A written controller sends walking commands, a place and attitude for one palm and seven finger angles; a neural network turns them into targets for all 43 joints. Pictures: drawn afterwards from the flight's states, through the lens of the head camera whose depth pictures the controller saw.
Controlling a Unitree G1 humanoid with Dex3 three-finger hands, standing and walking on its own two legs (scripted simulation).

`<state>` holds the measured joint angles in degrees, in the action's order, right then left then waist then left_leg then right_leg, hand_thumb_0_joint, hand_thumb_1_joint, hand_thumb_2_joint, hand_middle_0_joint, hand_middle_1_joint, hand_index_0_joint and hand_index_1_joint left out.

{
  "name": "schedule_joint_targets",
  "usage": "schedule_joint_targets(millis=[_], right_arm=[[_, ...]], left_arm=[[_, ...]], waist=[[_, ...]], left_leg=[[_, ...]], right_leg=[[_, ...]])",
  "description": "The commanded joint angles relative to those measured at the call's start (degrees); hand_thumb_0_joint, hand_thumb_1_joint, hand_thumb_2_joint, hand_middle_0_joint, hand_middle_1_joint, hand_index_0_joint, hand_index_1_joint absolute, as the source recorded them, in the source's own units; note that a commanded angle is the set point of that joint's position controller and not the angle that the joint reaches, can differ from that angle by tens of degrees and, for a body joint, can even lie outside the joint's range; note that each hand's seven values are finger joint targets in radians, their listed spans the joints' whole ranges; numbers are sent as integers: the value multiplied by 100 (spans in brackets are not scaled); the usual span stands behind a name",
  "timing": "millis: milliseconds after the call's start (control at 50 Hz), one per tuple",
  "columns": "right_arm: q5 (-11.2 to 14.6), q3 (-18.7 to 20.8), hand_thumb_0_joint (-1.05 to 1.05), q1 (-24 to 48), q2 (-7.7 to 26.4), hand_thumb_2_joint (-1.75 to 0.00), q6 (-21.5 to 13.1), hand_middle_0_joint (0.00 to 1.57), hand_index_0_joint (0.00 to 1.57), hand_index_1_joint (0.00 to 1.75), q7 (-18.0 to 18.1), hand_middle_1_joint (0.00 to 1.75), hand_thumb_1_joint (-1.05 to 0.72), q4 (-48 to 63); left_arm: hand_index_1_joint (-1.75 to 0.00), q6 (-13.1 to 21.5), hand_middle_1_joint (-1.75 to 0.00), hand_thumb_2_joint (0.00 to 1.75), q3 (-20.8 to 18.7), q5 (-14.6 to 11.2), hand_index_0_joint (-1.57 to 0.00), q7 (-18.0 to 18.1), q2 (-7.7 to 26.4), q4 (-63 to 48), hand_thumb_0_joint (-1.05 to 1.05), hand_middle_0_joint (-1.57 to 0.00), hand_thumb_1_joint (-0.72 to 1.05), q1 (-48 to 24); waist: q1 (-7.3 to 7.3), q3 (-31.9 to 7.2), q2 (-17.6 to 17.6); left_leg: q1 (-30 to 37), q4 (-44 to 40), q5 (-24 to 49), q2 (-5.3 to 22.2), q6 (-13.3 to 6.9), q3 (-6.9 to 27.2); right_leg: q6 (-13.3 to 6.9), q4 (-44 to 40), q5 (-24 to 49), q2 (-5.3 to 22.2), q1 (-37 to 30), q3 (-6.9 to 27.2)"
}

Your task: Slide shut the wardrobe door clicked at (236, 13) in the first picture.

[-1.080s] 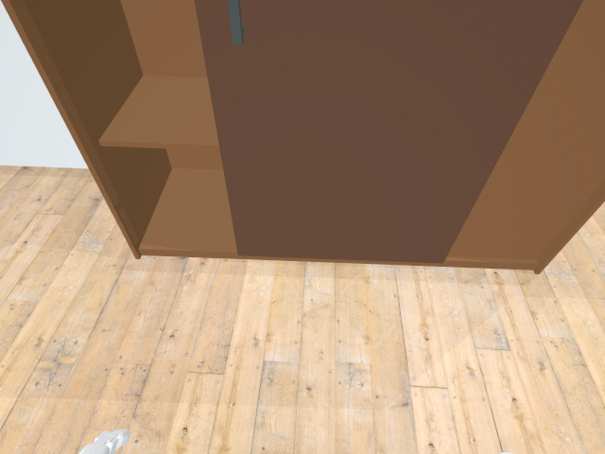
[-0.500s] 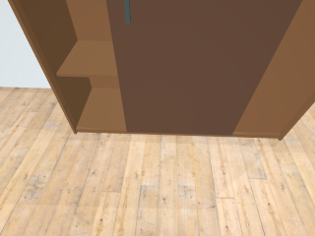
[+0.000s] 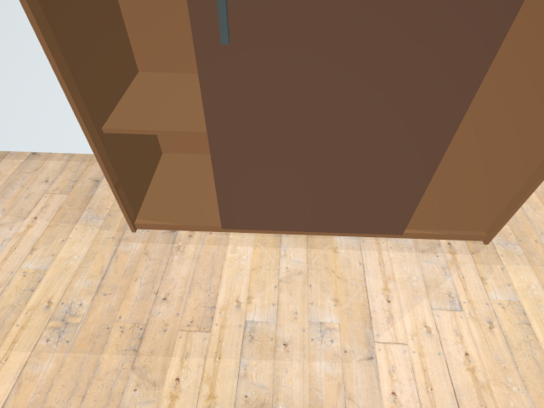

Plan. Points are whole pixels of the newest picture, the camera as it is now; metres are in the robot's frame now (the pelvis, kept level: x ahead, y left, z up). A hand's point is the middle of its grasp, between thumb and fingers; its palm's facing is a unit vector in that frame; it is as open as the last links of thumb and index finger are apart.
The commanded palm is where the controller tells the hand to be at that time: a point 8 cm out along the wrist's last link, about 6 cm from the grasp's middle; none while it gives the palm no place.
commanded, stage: look at it before walking up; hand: right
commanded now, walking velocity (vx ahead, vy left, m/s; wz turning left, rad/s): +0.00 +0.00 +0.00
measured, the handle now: out of the picture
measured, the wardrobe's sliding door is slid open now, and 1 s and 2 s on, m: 0.41 0.41 0.41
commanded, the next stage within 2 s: walk to a spot facing it in 0.46 s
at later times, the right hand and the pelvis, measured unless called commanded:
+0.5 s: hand out of the picture +0.08 -0.25 -0.15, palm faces -0.01 +0.94 -0.34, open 7.4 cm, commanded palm none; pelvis +0.01 +0.00 +0.00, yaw -1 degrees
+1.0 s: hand out of the picture +0.06 -0.17 -0.18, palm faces -0.15 +0.95 -0.28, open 7.4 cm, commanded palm none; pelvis -0.01 +0.03 -0.03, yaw +12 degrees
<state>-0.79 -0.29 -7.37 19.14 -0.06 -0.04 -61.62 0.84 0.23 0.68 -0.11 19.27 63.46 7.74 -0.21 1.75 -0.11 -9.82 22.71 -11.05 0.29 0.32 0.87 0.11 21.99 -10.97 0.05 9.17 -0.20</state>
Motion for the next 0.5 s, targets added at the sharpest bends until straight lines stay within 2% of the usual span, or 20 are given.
schedule_joint_targets(millis=[0, 80, 100, 480], right_arm=[[11, 232, 0, 240, 1214, -90, -157, 20, 20, 30, 65, 30, -90, 392], [12, 222, 0, 248, 1208, -90, -145, 20, 20, 30, 60, 30, -90, 368], [7, 228, 0, 244, 1218, -90, -148, 20, 20, 30, 62, 30, -90, 368], [15, 220, 0, 203, 1224, -90, -167, 20, 20, 30, 70, 30, -90, 316]], left_arm=[[-30, 131, -30, 90, -243, -20, -20, 72, 1190, -367, 0, -20, 90, -282], [-30, 128, -30, 90, -236, -17, -20, 76, 1199, -356, 0, -20, 90, -329], [-30, 124, -30, 90, -234, -25, -20, 77, 1202, -360, 0, -20, 90, -317], [-30, 133, -30, 90, -220, -31, -20, 90, 1219, -357, 0, -20, 90, -411]], waist=[[30, -375, 10], [34, -290, 52], [28, -329, -39], [35, -431, -21]], left_leg=[[71, -448, 194, 618, -208, 573], [43, -473, 161, 613, -197, 573], [67, -464, 210, 615, -200, 554], [252, -480, 744, 659, -182, 481]], right_leg=[[-180, -437, 418, 666, -55, 658], [-180, -506, 332, 664, -41, 669], [-181, -473, 396, 670, -53, 673], [-167, -489, 871, 677, -285, 646]])
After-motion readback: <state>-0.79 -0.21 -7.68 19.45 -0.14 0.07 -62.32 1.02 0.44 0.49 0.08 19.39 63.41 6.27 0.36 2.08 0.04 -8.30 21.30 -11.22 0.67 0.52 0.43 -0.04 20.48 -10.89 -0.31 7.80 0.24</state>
